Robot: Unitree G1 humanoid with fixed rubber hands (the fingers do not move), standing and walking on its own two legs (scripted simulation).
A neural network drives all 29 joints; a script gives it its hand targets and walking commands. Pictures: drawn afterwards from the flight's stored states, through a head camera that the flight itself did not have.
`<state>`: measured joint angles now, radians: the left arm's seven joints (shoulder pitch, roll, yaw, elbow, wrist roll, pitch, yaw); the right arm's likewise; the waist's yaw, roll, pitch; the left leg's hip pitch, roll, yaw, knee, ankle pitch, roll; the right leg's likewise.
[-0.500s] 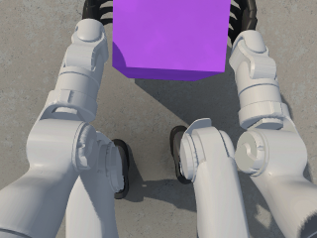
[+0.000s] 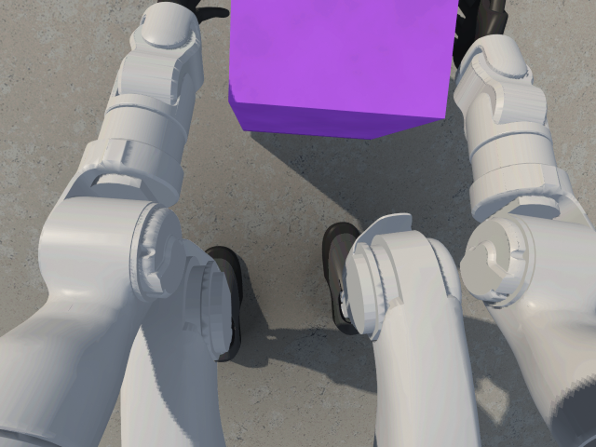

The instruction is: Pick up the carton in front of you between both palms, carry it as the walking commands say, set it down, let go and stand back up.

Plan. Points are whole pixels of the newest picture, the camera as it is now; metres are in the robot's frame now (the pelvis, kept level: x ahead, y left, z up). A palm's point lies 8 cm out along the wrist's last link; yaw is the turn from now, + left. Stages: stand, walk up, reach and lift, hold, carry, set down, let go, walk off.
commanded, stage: set down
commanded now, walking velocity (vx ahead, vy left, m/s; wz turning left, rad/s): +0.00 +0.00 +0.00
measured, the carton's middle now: (325, 43) +0.53 -0.08 -0.23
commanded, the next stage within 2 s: let go in 1.70 s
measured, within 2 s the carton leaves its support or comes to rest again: neither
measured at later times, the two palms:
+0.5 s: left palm (145, 28) +0.54 +0.12 -0.19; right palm (468, 66) +0.48 -0.24 -0.18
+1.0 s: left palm out of the picture +0.57 +0.11 -0.05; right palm (573, 19) +0.49 -0.26 -0.05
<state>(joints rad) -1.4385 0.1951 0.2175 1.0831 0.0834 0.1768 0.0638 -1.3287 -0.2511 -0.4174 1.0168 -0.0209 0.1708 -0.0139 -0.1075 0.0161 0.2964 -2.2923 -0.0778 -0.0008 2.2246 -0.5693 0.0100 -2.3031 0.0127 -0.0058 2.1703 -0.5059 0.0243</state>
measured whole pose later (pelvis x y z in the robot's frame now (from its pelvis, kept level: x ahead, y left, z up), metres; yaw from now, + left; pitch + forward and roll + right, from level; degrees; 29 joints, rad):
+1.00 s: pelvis +0.01 -0.01 +0.06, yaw +0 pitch +41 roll +0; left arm -1.29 0.34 0.11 1.02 -0.09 0.13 0.09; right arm -1.13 -0.26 -0.26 0.89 0.16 0.10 -0.10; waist -0.12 0.03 0.10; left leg -2.15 -0.05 -0.01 2.02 -0.59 -0.01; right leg -2.18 0.04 0.00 1.97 -0.51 0.01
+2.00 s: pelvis +0.08 -0.01 +0.32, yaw +1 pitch +38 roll +1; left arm -0.65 0.13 0.22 0.66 0.11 0.14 0.10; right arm -0.56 -0.20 -0.27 0.64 -0.05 0.09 0.10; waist -0.08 0.02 -0.09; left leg -1.30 -0.05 -0.04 0.97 -0.34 -0.01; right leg -1.33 0.02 0.02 0.96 -0.30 -0.01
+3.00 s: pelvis +0.14 +0.00 +0.41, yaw -1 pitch -5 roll +0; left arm 0.23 0.21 0.03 0.45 0.00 0.11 -0.04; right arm 0.21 -0.22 -0.04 0.39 -0.03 0.21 0.05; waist 0.00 0.01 0.10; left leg -0.08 -0.03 -0.03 0.47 -0.31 0.02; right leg -0.11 0.02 0.05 0.47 -0.27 0.00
